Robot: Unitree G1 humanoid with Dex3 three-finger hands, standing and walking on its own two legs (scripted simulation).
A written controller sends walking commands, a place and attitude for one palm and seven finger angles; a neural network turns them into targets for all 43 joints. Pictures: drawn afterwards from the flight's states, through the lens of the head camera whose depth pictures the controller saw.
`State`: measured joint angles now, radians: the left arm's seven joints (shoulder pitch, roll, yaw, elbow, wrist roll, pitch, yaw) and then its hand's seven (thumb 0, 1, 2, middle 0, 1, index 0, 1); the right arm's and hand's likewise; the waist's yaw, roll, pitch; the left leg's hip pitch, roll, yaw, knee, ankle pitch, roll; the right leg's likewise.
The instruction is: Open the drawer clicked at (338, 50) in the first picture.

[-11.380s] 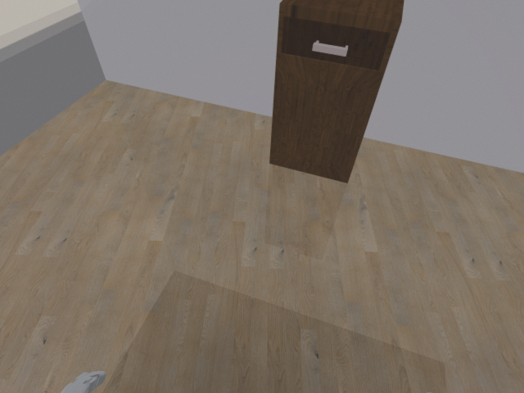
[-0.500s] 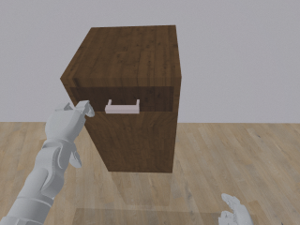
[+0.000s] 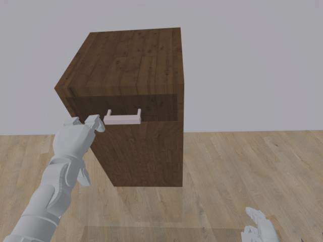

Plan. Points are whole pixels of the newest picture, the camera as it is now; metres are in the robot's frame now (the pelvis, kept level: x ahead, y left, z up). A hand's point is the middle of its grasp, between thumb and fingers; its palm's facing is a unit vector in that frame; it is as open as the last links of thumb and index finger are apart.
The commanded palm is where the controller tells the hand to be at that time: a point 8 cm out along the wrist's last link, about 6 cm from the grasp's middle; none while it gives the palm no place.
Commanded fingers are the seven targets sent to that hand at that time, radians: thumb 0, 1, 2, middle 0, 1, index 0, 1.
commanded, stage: move the hooked fingers above the handle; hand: left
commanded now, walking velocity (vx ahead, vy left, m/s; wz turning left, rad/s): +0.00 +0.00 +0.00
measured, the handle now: (123, 115) +0.54 +0.22 -0.05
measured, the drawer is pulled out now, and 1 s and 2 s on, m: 0.00 0.00 0.00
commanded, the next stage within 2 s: none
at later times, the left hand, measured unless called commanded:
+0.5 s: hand (101, 132) +0.39 +0.23 +0.04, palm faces -0.01 -0.08 -1.00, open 13.8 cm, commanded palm +0.37 +0.24 +0.11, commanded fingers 0.00 -0.50 0.30 -0.30 -1.20 -0.30 -1.20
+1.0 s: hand (110, 123) +0.44 +0.22 +0.03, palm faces +0.01 -0.05 -1.00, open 13.8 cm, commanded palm +0.42 +0.23 +0.08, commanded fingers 0.00 -0.50 0.30 -0.30 -1.20 -0.30 -1.20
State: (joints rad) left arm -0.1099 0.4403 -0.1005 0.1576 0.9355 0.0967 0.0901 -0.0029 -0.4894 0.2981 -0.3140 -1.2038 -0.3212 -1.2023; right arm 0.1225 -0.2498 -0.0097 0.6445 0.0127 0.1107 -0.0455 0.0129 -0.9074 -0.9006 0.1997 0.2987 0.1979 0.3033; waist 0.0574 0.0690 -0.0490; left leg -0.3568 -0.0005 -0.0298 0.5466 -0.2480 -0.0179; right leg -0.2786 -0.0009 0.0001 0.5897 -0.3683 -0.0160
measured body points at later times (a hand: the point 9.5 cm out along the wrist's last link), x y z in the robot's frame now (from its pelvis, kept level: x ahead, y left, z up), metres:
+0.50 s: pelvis +0.01 +0.01 -0.01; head +0.05 -0.01 +0.44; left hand +0.38 +0.23 +0.10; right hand +0.14 -0.25 -0.14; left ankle +0.02 +0.14 -0.73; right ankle -0.04 -0.11 -0.73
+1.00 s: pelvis +0.01 +0.02 -0.02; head +0.06 +0.01 +0.43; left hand +0.43 +0.22 +0.08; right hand +0.09 -0.24 -0.15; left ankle +0.02 +0.14 -0.73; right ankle -0.04 -0.11 -0.73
